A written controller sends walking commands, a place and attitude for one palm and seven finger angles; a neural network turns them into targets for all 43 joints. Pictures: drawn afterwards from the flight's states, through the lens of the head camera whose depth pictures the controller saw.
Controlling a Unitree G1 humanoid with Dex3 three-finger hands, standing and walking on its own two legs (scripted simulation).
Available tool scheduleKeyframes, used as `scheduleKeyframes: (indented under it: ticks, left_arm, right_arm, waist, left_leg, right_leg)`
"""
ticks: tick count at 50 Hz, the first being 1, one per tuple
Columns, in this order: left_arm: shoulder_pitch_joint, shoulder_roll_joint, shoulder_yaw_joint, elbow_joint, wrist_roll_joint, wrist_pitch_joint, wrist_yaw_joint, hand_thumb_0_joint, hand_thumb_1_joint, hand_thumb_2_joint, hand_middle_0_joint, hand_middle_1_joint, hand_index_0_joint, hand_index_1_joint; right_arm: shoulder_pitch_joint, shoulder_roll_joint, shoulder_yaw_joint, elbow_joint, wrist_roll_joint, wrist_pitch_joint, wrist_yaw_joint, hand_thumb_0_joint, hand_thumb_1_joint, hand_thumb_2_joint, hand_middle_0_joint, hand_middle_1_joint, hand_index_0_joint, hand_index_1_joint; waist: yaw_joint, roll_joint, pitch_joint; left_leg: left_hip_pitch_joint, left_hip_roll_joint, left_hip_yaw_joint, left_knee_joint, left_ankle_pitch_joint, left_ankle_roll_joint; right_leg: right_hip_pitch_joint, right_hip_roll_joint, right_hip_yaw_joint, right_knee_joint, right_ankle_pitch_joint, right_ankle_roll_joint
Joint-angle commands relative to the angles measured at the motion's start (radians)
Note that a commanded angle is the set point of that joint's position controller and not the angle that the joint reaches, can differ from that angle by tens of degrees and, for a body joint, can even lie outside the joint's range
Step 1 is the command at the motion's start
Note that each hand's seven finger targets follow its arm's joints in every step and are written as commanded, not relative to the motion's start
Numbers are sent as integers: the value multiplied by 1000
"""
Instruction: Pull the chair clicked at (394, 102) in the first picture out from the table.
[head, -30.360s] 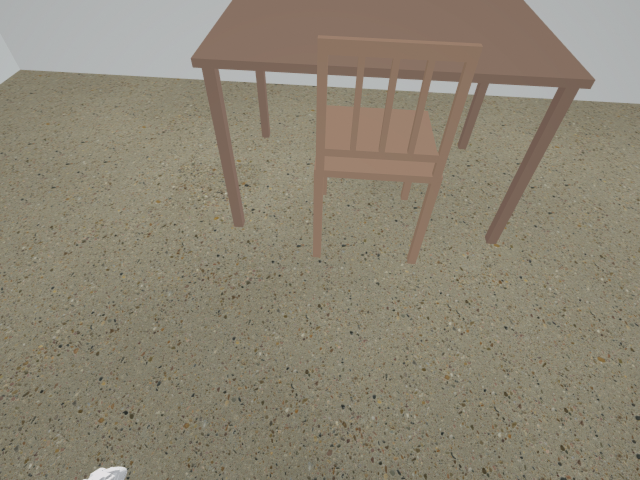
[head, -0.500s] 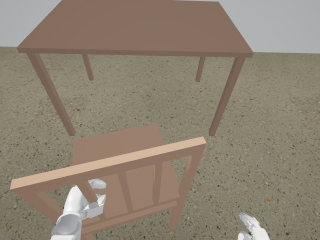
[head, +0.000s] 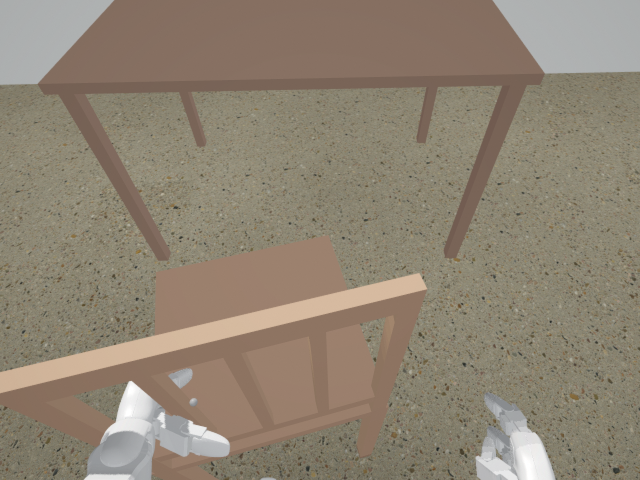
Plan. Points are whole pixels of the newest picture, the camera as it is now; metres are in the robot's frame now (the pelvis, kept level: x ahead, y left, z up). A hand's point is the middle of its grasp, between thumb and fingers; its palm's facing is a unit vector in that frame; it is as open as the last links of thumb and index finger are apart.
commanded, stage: open the thumb and straighten the fingers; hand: left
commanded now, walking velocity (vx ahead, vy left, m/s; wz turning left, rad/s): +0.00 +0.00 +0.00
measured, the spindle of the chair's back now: (253, 391) +0.25 +0.11 -0.05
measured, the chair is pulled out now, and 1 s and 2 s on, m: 0.59 0.59 0.59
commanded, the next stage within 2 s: draw the fingers out of the gap in 0.12 s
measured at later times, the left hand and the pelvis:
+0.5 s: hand (185, 450) +0.17 +0.17 -0.03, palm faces +0.07 -0.97 -0.23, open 17.4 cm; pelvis +0.01 +0.00 -0.01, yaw +1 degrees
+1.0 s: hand out of the picture +0.11 +0.18 -0.04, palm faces +0.09 -0.97 -0.22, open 17.5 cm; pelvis -0.01 +0.00 -0.02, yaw +1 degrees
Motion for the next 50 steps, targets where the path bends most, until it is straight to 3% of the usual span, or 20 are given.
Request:
scheduleKeyframes:
  ticks: [1,3,9,11,14,17,20,22,26,28,31,37,41,42,50]
  left_arm:
    - [-69,135,70,-233,-3,-46,-5,0,-550,200,0,0,0,0]
    - [-55,155,86,-260,-7,-47,-12,0,-550,200,0,0,0,0]
    - [50,120,54,-302,-2,-40,-7,0,-550,200,0,0,0,0]
    - [30,156,86,-308,2,-42,3,0,-550,200,0,0,0,0]
    - [174,122,68,-344,2,-40,6,0,-550,200,0,0,0,0]
    - [225,123,67,-381,9,-37,12,0,-550,200,0,0,0,0]
    - [269,92,28,-428,14,-42,19,0,-550,200,0,0,0,0]
    - [285,127,67,-435,12,-45,27,0,-550,200,0,0,0,0]
    - [273,120,46,-469,14,-71,18,0,-550,200,0,0,0,0]
    - [272,122,37,-493,14,-77,15,0,-550,200,0,0,0,0]
    - [296,116,30,-493,5,-76,1,0,-550,200,0,0,0,0]
    - [405,131,61,-484,2,-54,-11,0,-550,200,0,0,0,0]
    - [453,103,22,-543,11,-66,-7,0,-550,200,0,0,0,0]
    - [462,119,37,-544,13,-65,-2,0,-550,200,0,0,0,0]
    - [547,128,60,-571,7,-90,-12,0,-550,200,0,0,0,0]
  right_arm:
    - [-36,-128,-63,-158,-1,-48,-16,0,-900,-900,200,300,200,300]
    - [-31,-129,-67,-157,-1,-51,-19,0,-900,-900,200,300,200,300]
    - [-30,-119,-73,-166,-2,-53,-20,0,-900,-900,200,300,200,300]
    - [-30,-123,-75,-162,-2,-51,-22,0,-900,-900,200,300,200,300]
    - [-44,-107,-79,-182,-1,-50,-20,0,-900,-900,200,300,200,300]
    - [-51,-100,-86,-186,0,-45,-22,0,-900,-900,200,300,200,300]
    - [-61,-92,-81,-201,0,-47,-23,0,-900,-900,200,300,200,300]
    - [-62,-94,-85,-195,-1,-48,-31,0,-900,-900,200,300,200,300]
    - [-62,-92,-75,-200,-1,-59,-42,0,-900,-900,200,300,200,300]
    - [-61,-93,-72,-199,-1,-68,-45,0,-900,-900,200,300,200,300]
    - [-65,-93,-70,-202,1,-79,-49,0,-900,-900,200,300,200,300]
    - [-86,-80,-77,-203,3,-80,-52,0,-900,-900,200,300,200,300]
    - [-93,-72,-76,-219,5,-83,-49,0,-900,-900,200,300,200,300]
    - [-89,-72,-81,-215,5,-83,-51,0,-900,-900,200,300,200,300]
    - [-93,-60,-88,-216,10,-86,-60,0,-900,-900,200,300,200,300]
  waist:
    - [-18,-48,-193]
    - [-18,-46,-213]
    - [-14,-43,-203]
    - [-16,-53,-185]
    - [10,-31,-217]
    - [6,-43,-194]
    - [0,-37,-157]
    - [1,-63,-142]
    - [-11,-19,-116]
    - [-14,2,-127]
    - [-14,-19,-131]
    - [9,-35,-120]
    - [8,-17,-103]
    - [8,-37,-106]
    - [12,-23,-91]
  left_leg:
    - [175,-12,26,-57,301,55]
    - [181,-13,27,-45,316,56]
    - [182,-10,19,-37,361,54]
    - [169,-10,15,-39,323,53]
    - [173,-12,20,-41,353,53]
    - [158,-8,17,-39,348,54]
    - [144,-9,10,-44,285,53]
    - [120,-10,6,-40,251,56]
    - [107,-17,1,-34,179,57]
    - [110,-19,-5,-31,170,58]
    - [100,-21,-10,-26,146,59]
    - [60,-22,-12,-26,122,59]
    - [56,-21,-13,-25,101,59]
    - [47,-20,-15,-20,101,61]
    - [14,-24,-10,6,76,62]
  right_leg:
    - [30,17,-30,-99,431,-28]
    - [41,16,-28,-96,457,-29]
    - [30,15,-41,-80,481,-27]
    - [11,18,-43,-82,438,-28]
    - [44,14,-44,-74,462,-32]
    - [40,16,-45,-74,455,-34]
    - [-4,20,-53,-75,370,-32]
    - [-9,24,-50,-80,346,-35]
    - [-61,25,-49,-79,249,-36]
    - [-63,25,-50,-75,229,-40]
    - [-73,28,-53,-74,201,-38]
    - [-60,30,-51,-78,173,-43]
    - [-88,30,-57,-69,141,-43]
    - [-83,33,-53,-71,142,-44]
    - [-112,38,-50,-58,111,-46]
